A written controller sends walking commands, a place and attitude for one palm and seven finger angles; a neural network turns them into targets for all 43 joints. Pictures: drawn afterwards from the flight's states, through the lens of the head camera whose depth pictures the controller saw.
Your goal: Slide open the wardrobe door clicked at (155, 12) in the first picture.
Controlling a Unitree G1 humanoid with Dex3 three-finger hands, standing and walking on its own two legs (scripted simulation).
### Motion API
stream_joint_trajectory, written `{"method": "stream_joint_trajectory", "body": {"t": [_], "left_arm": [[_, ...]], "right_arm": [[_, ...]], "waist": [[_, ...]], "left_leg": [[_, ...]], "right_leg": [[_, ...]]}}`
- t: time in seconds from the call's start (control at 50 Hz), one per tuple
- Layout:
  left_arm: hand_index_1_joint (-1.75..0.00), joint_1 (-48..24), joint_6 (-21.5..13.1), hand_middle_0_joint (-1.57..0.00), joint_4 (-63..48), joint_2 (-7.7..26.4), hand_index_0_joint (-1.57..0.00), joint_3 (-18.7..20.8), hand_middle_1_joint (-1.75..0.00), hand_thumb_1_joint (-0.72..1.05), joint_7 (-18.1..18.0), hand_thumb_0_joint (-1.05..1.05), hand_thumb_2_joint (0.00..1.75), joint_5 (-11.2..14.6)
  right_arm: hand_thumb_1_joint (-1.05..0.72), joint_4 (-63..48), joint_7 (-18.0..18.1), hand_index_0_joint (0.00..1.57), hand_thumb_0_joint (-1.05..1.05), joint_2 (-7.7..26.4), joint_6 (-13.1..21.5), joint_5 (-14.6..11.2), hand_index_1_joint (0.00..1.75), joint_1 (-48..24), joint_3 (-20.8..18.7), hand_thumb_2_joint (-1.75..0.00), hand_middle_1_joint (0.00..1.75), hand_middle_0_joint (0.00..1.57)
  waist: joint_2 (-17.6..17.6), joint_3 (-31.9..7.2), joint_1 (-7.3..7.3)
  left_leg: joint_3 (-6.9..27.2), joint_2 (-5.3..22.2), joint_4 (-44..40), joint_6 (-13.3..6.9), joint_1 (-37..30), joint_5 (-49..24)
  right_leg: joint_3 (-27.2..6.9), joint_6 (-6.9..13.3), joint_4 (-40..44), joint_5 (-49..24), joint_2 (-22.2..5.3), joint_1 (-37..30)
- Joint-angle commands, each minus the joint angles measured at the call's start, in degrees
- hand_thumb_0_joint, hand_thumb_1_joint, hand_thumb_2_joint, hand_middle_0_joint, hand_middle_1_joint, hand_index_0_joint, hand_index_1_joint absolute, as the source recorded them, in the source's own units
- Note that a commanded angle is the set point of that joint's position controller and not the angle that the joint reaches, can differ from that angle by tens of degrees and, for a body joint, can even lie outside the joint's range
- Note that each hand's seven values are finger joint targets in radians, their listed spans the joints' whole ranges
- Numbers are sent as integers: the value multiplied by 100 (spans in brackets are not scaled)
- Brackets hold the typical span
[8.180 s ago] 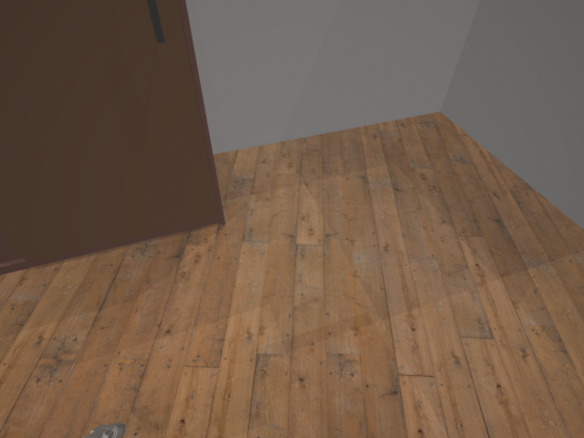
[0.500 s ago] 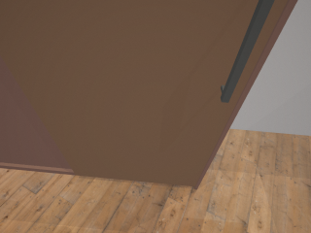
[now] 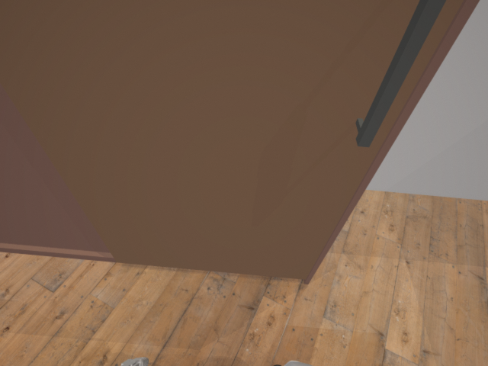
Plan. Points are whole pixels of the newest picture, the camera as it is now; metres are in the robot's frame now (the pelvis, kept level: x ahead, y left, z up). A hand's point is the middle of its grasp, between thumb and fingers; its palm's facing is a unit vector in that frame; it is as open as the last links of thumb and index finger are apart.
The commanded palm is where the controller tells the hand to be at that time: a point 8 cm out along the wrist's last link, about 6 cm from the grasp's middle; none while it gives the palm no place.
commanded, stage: come to a stop and stand still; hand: right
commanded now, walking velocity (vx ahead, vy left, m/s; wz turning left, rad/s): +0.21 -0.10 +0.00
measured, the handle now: (397, 55) +0.51 -0.21 +0.26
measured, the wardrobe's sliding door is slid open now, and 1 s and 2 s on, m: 0.00 0.00 0.00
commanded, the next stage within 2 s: look again from close up in 1.00 s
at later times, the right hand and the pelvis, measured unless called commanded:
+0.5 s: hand out of the picture -0.03 -0.18 -0.16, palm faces +0.09 +0.98 -0.19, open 7.3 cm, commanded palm none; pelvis -0.02 -0.01 +0.02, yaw -1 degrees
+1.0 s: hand out of the picture -0.05 -0.18 -0.16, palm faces +0.04 +0.99 -0.16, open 7.4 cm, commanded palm none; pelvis -0.03 -0.03 +0.02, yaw +0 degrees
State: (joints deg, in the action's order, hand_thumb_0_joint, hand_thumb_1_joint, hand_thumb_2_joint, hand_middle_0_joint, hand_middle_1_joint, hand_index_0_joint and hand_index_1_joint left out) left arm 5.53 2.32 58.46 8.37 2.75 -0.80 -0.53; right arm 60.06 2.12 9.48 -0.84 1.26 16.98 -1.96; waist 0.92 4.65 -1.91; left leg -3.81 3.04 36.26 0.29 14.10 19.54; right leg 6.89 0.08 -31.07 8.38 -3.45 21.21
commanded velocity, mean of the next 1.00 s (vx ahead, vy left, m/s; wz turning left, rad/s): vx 0.02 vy -0.04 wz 0.00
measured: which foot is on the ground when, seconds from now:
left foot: down 0.00-1.00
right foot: down 0.00-0.02, up 0.04-0.34, down 0.36-1.00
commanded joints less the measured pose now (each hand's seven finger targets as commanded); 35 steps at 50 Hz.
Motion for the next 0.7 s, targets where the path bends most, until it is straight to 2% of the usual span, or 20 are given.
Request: {"method": "stream_joint_trajectory", "body": {"t": [0.0,0.02,0.04,0.08,0.1,0.12,0.16,0.2,0.22,0.26,0.28,0.3,0.32,0.34,0.36,0.38,0.4,0.42,0.54,0.68], "left_arm": [[-30,159,50,-20,-350,428,-20,135,-30,90,87,0,90,-26],[-30,176,65,-20,-269,413,-20,153,-30,90,98,0,90,-47],[-30,282,67,-20,-202,440,-20,153,-30,90,93,0,90,-64],[-30,672,-9,-20,-3,406,-20,109,-30,90,117,0,90,-75],[-30,797,-47,-20,36,400,-20,91,-30,90,120,0,90,-65],[-30,798,-90,-20,54,367,-20,59,-30,90,112,0,90,-68],[-30,723,-145,-20,-6,426,-20,25,-30,90,82,0,90,-62],[-30,705,-188,-20,-47,455,-20,-2,-30,90,43,0,90,-43],[-30,767,-200,-20,-21,441,-20,-24,-30,90,16,0,90,-38],[-30,1073,-221,-20,117,392,-20,-76,-30,90,-28,0,90,-11],[-30,1307,-250,-20,236,371,-20,-99,-30,90,-47,0,90,0],[-30,1490,-301,-20,337,432,-20,-103,-30,90,-60,0,90,1],[-30,1547,-350,-20,398,564,-20,-95,-30,90,-86,0,90,-20],[-30,1476,-358,-20,417,691,-20,-94,-30,90,-107,0,90,-30],[-30,1389,-326,-20,400,714,-20,-97,-30,90,-117,0,90,-23],[-30,1383,-324,-20,454,635,-20,-122,-30,90,-125,0,90,-19],[-30,1391,-323,-20,509,617,-20,-133,-30,90,-125,0,90,-6],[-30,1384,-324,-20,514,594,-20,-150,-30,90,-127,0,90,4],[-30,1402,-320,-20,608,480,-20,-202,-30,90,-150,0,90,13],[-30,1527,-353,-20,612,450,-20,-186,-30,90,-139,0,90,10]], "right_arm": [[-90,-301,27,20,0,946,53,37,30,98,-116,-90,30,20],[-90,-369,42,20,0,923,89,45,30,-165,-130,-90,30,20],[-90,-357,35,20,0,868,106,37,30,-231,-127,-90,30,20],[-90,-260,-5,20,0,767,176,16,30,-171,-95,-90,30,20],[-90,-229,-9,20,0,771,199,19,30,-58,-108,-90,30,20],[-90,-181,-13,20,0,771,222,27,30,90,-111,-90,30,20],[-90,-67,-6,20,0,818,249,29,30,434,-128,-90,30,20],[-90,33,0,20,0,881,255,36,30,623,-163,-90,30,20],[-90,65,13,20,0,893,255,32,30,604,-179,-90,30,20],[-90,133,24,20,0,885,235,-11,30,402,-166,-90,30,20],[-90,142,25,20,0,845,226,-48,30,264,-143,-90,30,20],[-90,116,19,20,0,733,220,-78,30,171,-121,-90,30,20],[-90,124,9,20,0,581,214,-103,30,161,-74,-90,30,20],[-90,147,1,20,0,472,201,-103,30,181,-23,-90,30,20],[-90,166,10,20,0,439,184,-80,30,126,-10,-90,30,20],[-90,212,8,20,0,464,180,-73,30,40,7,-90,30,20],[-90,264,8,20,0,477,144,-70,30,-61,11,-90,30,20],[-90,278,8,20,0,469,128,-75,30,-70,31,-90,30,20],[-90,480,9,20,0,371,91,-60,30,112,115,-90,30,20],[-90,502,19,20,0,301,102,-60,30,234,137,-90,30,20]], "waist": [[-1289,31,95],[-1376,264,125],[-1117,415,160],[-797,448,238],[-584,359,203],[-541,334,112],[-568,106,-85],[-752,-142,-208],[-824,-223,-188],[-825,-463,-59],[-804,-614,55],[-630,-726,100],[-187,-810,97],[65,-850,39],[-66,-739,38],[-88,-621,81],[170,-438,93],[213,-340,92],[29,307,83],[42,254,90]], "left_leg": [[2178,1740,-3328,-815,1509,2926],[2093,1576,-3296,-766,1679,2705],[1969,1468,-3205,-720,1594,2285],[1452,1202,-2883,-611,1019,1223],[1364,1216,-2755,-624,633,813],[1313,1241,-2645,-656,320,438],[1453,1396,-2437,-821,-382,-355],[1504,1536,-2139,-965,-1008,-1563],[1477,1571,-1983,-995,-1068,-2077],[1223,1358,-1702,-851,-1002,-2587],[1066,1201,-1540,-694,-871,-2585],[850,962,-1302,-525,-701,-2480],[582,667,-1120,-331,-435,-2308],[408,508,-1183,-199,-345,-2017],[384,458,-1352,-148,-350,-1725],[374,441,-1370,-132,-386,-1845],[302,414,-1325,-89,-472,-1697],[257,391,-1349,-51,-537,-1586],[349,360,-1603,-31,-371,-1195],[350,355,-1593,5,-405,-1142]], "right_leg": [[-433,-138,-1101,1609,65,-397],[-594,-95,-1473,1576,25,-266],[-663,-66,-1737,1373,53,-155],[-572,-77,-1749,1055,53,55],[-526,-105,-1601,1039,47,159],[-505,-131,-1450,1069,51,233],[-504,-166,-998,1297,47,324],[-464,-191,-556,1592,63,298],[-489,-195,-321,1590,41,154],[-442,-195,419,1135,118,-497],[-432,-171,933,620,141,-977],[-549,-116,1223,78,23,-1415],[-749,-8,1117,-685,-259,-1763],[-864,106,885,-1282,-522,-1798],[-766,104,808,-1121,-564,-1669],[-712,68,839,-1067,-491,-1570],[-764,71,990,-1026,-480,-1378],[-782,79,1129,-922,-490,-1257],[-827,79,1466,26,-418,-915],[-864,107,1646,393,-391,-871]]}}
